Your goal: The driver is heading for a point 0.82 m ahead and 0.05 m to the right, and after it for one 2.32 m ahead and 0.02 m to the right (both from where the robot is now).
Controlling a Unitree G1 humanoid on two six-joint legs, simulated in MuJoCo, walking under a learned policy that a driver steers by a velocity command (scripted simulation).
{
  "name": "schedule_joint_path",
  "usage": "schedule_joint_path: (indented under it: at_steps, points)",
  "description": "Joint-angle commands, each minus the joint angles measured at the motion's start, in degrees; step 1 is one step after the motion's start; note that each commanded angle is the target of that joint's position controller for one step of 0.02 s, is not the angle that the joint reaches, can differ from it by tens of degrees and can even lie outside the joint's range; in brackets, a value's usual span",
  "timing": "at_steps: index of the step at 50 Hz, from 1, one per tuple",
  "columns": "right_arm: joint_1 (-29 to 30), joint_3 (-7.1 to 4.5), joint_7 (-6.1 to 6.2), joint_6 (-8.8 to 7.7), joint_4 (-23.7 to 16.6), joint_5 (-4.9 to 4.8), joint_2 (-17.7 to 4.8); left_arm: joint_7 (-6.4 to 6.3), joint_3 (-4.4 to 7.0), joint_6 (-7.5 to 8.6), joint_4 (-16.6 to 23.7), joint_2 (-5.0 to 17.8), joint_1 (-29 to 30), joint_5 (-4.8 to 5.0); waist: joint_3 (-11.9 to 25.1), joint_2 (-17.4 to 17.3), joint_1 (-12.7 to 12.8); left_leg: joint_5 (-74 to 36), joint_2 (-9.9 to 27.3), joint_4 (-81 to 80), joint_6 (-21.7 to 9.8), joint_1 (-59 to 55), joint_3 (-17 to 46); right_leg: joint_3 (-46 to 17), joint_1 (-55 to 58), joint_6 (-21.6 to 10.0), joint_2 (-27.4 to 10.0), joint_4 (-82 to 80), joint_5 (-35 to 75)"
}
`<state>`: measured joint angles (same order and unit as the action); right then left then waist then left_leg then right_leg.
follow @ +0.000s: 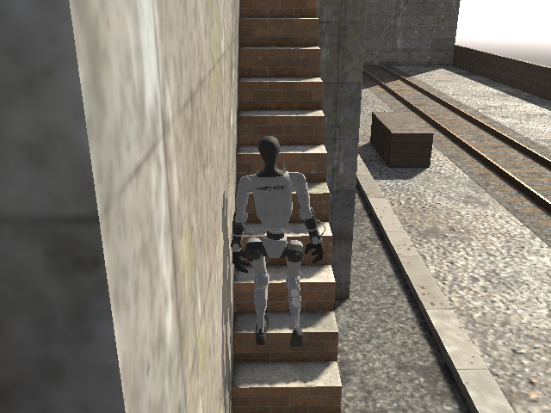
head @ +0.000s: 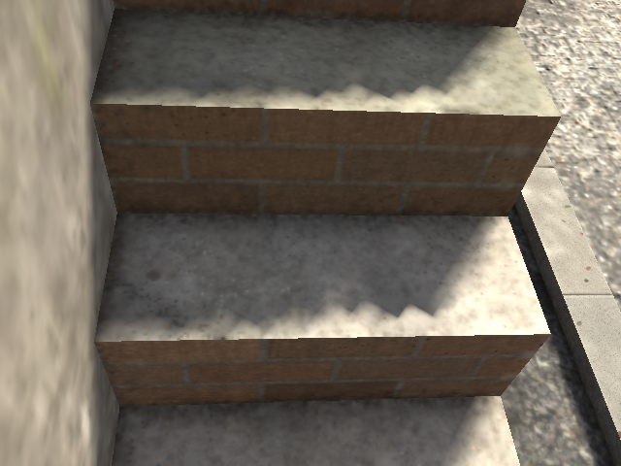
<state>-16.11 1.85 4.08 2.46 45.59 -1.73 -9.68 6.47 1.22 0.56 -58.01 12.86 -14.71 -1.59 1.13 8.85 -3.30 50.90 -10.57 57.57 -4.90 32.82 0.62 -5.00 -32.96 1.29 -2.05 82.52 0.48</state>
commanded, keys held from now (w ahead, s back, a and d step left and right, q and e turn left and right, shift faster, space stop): w+q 0.26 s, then w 0.74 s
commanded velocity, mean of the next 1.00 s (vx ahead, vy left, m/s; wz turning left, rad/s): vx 0.06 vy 0.00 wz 0.28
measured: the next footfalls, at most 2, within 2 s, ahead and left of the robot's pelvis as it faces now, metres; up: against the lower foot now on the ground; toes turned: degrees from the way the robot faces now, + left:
right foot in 0.42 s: +0.10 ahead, -0.17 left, +0.00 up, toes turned +16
left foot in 1.20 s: +0.12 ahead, +0.01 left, +0.00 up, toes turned +17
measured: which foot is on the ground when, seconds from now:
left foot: down 0.00-0.88, up 0.90-1.00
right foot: up 0.00-0.40, down 0.42-1.00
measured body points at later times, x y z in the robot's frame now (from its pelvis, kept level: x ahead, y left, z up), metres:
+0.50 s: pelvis +0.01 -0.07 +0.04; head +0.01 -0.06 +0.49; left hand +0.09 +0.18 -0.08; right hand +0.24 -0.23 -0.05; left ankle +0.01 +0.08 -0.65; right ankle +0.06 -0.18 -0.65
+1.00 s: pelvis +0.04 -0.13 +0.07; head +0.05 -0.12 +0.52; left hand +0.04 +0.12 -0.07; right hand +0.17 -0.35 -0.07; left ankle +0.00 +0.00 -0.57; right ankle +0.06 -0.18 -0.65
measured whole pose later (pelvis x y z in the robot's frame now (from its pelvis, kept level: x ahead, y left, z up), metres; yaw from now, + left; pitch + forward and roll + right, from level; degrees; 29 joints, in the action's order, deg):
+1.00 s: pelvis +0.04 -0.13 +0.07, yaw +17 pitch +0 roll -1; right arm -15.0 -1.6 5.7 2.0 53.2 0.7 -11.3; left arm -2.2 2.4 3.6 -52.9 9.0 -13.5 -0.9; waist -0.8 -1.3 1.9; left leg 17.6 3.2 70.3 0.8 33.5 1.4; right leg 5.1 -16.8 -7.0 5.7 35.8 -19.1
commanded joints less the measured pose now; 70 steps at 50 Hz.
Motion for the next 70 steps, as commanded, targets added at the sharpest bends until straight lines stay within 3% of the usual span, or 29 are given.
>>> schedule_joint_path:
  at_steps: [1,3,5,8,9,11,12,15,19,21,22,23,24,27,33,39,43,44,46,50,55,57,58,60,61,62,64,67,70]
  points:
    - [7.3,-0.82,-6.92,-2.97,-4.0,3.33,-5.7,-4.94,3.19,0.46,10.4,10.9,-2.6,-1.74,1.2,-31.6,6.9,-45.3,9.9,-5.7,-1.9,-7.7,5.3,-9.7,-21.5,-3.2,7.9,31.7,-15.3]
    - [6.4,-0.31,-10.81,-4.87,-2.0,3.1,-2.3,-7.18,1.51,-1.9,14.6,6.2,-4.4,-1.58,3.1,-15.7,8.5,-43.7,10.2,-11.7,-1.0,-8.9,4.4,-6.3,-24.6,-4.8,8.4,24.1,-15.3]
    - [10.0,-1.92,-11.59,-5.25,-3.4,3.06,-5.6,-7.59,1.04,-2.0,15.6,7.5,-5.4,-0.91,5.3,-13.6,9.4,-35.0,10.3,-15.2,-1.1,-0.8,6.9,-2.8,-21.5,-2.1,2.8,15.8,-8.3]
    - [1.6,-3.17,-11.55,-7.66,-2.0,-0.2,-6.1,-9.15,1.54,-2.61,22.4,8.4,12.0,0.99,2.7,-11.7,2.0,-67.8,19.7,-19.3,-3.0,-12.4,17.9,1.0,-32.1,6.4,-1.2,2.2,-25.3]
    - [-1.8,-3.55,-10.47,-8.0,-0.5,0.26,-8.1,-8.31,0.33,-3.73,24.6,5.8,15.4,1.61,7.2,-16.8,-0.4,-72.6,21.6,-19.0,-3.9,-10.1,20.1,2.3,-29.4,6.6,-1.0,7.3,-27.6]
    - [0.4,-2.9,-12.48,-8.68,-2.4,1.85,-8.4,-7.05,1.74,-4.48,20.3,7.0,8.6,1.71,9.5,-22.1,0.5,-70.6,23.3,-22.4,-5.4,-2.1,22.5,1.6,-21.4,8.2,-0.1,26.3,-24.8]
    - [4.1,-2.73,-12.8,-7.9,-3.9,1.64,-7.8,-7.36,1.97,-4.54,18.5,6.9,6.4,0.6,8.4,-16.8,2.1,-57.0,21.1,-23.2,-3.3,-1.3,20.4,-0.3,-21.2,7.7,-0.4,26.3,-20.9]
    - [13.2,-3.2,-11.87,-9.03,-8.2,-1.43,-8.1,-8.71,2.99,-1.36,17.8,8.7,2.6,-1.52,5.5,-11.8,6.9,-46.5,14.8,-19.1,1.4,3.0,14.7,0.7,-12.2,6.2,-2.8,5.4,-16.4]
    - [11.0,-3.86,-11.84,-7.91,-4.4,-0.71,-8.6,-6.65,-0.06,-1.58,18.8,-1.2,6.6,-0.56,4.5,-17.8,3.7,-49.5,18.0,-19.8,-0.3,-3.2,21.9,6.2,-0.9,7.9,-2.1,-23.2,-25.6]
    - [14.0,-2.47,-13.7,-7.14,-3.8,-2.46,-6.1,-6.47,0.18,-1.07,15.1,-0.2,2.3,0.81,5.4,-11.1,6.3,-49.0,16.9,-15.3,-1.3,-2.5,22.4,8.2,8.8,6.2,-0.7,-45.2,-14.4]
    - [5.0,-3.24,-15.03,-6.11,0.1,-2.12,-6.7,-6.08,-0.39,0.22,12.5,0.6,-0.8,0.14,7.8,-8.8,3.0,-45.2,13.6,-12.1,1.5,-5.8,19.8,6.1,12.1,1.9,0.9,-50.3,-8.0]
    - [-5.0,-3.03,-15.92,-5.63,1.4,0.33,-5.7,-5.4,0.63,1.02,13.9,4.9,8.1,1.53,8.3,-6.6,-4.6,-33.9,6.9,-14.9,7.7,-4.9,9.0,1.0,13.6,-5.4,-0.2,-47.5,-10.9]
    - [1.2,-2.37,-16.1,-5.04,1.4,0.22,-4.7,-4.57,0.66,1.13,16.0,2.7,13.1,0.66,3.8,-11.7,-0.9,-27.8,6.5,-14.7,9.9,-4.2,6.1,0.3,6.7,-5.8,-0.4,-49.6,-28.3]
    - [3.5,-3.04,-13.76,-5.71,4.6,-0.11,-5.7,-4.43,1.0,0.58,15.8,2.8,12.1,-0.56,0.1,-10.1,4.4,-30.3,6.9,-15.1,9.5,-0.5,6.6,-0.4,11.8,-4.1,-0.9,-51.2,-27.1]
    - [1.6,-3.31,-13.0,-6.24,9.3,1.53,-2.9,-3.95,0.26,0.65,11.8,1.1,7.7,0.82,1.5,-5.0,3.0,-31.7,8.1,-21.0,9.3,-3.7,6.3,-0.8,14.4,-4.3,0.1,-53.5,-33.2]
    - [0.8,-3.23,-11.5,-6.24,11.0,0.85,-4.5,-3.04,1.04,2.49,8.6,1.7,3.6,0.86,-0.6,-6.6,3.0,-33.8,9.5,-19.8,11.2,1.6,7.3,-8.6,19.2,-6.8,-2.4,-56.9,-32.7]
    - [-1.2,-2.91,-10.39,-6.27,12.7,2.66,-4.3,-2.68,0.0,3.6,6.4,-0.8,2.7,1.66,-1.5,-6.3,1.2,-34.3,10.9,-22.2,11.2,0.5,6.2,-7.9,20.1,-6.7,-0.9,-57.2,-30.9]
    - [-0.1,-3.71,-0.5,-3.12,8.9,1.8,-5.3,-7.29,3.48,4.23,7.0,5.3,2.1,1.59,-5.2,3.1,6.0,-49.2,10.1,-9.2,5.6,-1.1,-4.9,-6.0,20.6,-10.0,-5.1,-61.5,-6.6]
    - [5.0,-4.4,3.44,-1.18,5.4,1.62,-8.4,-9.1,3.61,3.68,5.8,5.4,-4.1,1.17,-3.0,-0.4,10.0,-32.6,11.9,11.5,4.8,8.3,-3.0,-12.6,24.0,-14.7,-8.0,-61.3,2.1]
    - [5.6,-4.9,2.82,-0.86,0.1,2.87,-7.6,-10.12,2.59,3.51,6.8,3.7,-2.7,0.6,-5.3,-8.0,6.4,-32.7,14.7,18.2,5.1,13.4,2.2,-12.8,22.4,-17.7,-9.6,-63.4,-10.8]
    - [-0.4,-3.43,3.54,0.27,-2.2,2.32,-4.4,-10.27,1.74,3.58,8.3,3.5,1.2,0.16,-1.6,-7.1,3.0,-37.1,14.1,4.8,3.7,2.0,0.0,-7.7,19.5,-16.6,-8.4,-59.7,3.4]
    - [-2.6,-3.39,4.16,0.76,-2.6,0.89,-5.7,-9.6,2.1,2.91,6.9,4.4,-0.2,0.24,-0.4,-5.9,2.9,-26.1,10.1,-9.2,2.4,-9.9,-10.2,-3.8,14.9,-15.4,-5.0,-61.0,2.9]
    - [0.9,-1.5,-8.43,1.11,1.9,5.27,1.9,-5.39,-3.84,3.05,11.2,-5.7,13.7,2.71,1.1,-21.0,-0.7,-19.2,11.1,-21.2,8.0,-11.4,1.1,-7.1,6.5,-11.5,-2.6,-56.1,-28.1]
    - [-5.1,-1.4,-14.6,-1.27,4.8,3.16,3.2,0.91,-2.09,-1.77,7.5,-1.1,6.9,1.43,-0.3,-10.9,-1.8,-49.5,13.0,-29.7,5.0,-24.0,3.7,-6.1,-2.6,-14.1,-3.2,-52.8,-31.0]
    - [1.7,-2.5,-14.85,-2.8,2.8,1.22,-3.5,1.31,0.15,-2.65,4.8,2.8,-6.1,1.31,2.9,-13.6,4.9,-44.7,13.6,-27.9,-0.2,-25.5,6.1,-1.4,-3.0,-12.3,-0.2,-52.4,-23.5]
    - [11.9,-2.42,-14.69,-3.73,-0.5,0.85,-6.4,0.8,-0.09,-2.27,4.3,2.7,-8.8,0.34,6.8,-15.8,7.7,-27.7,14.8,-31.3,-3.0,-17.4,11.1,1.2,6.9,-8.2,1.9,-52.1,-21.7]
    - [11.3,-1.89,-13.7,-4.76,2.1,2.95,-4.1,-0.84,-1.29,-1.01,5.8,-0.2,1.3,0.09,3.0,-12.6,4.7,-30.0,14.2,-33.0,-1.2,-10.7,9.5,1.5,14.2,-6.9,2.7,-50.2,-18.6]
    - [8.0,-1.42,-13.34,-4.68,5.8,3.12,-1.8,-2.32,-1.63,0.46,1.9,-3.3,0.3,1.28,1.5,-8.1,3.1,-36.9,15.4,-32.2,-0.9,-18.2,10.1,1.4,9.7,-6.5,1.8,-53.1,-17.5]
    - [8.4,-0.56,-14.26,-4.87,7.0,2.93,0.6,-2.21,-0.86,-0.04,-0.3,-0.9,0.4,1.04,3.0,-9.1,2.9,-47.6,14.3,-31.1,-1.3,-22.6,6.4,1.0,12.4,-6.4,1.6,-54.1,-15.6]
